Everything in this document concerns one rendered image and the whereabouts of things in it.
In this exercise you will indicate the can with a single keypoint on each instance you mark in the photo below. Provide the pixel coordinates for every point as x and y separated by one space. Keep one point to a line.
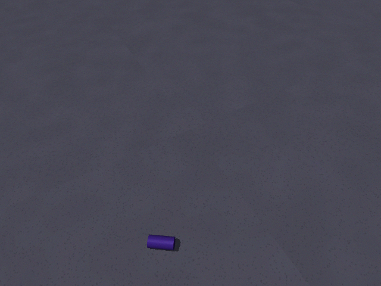
161 242

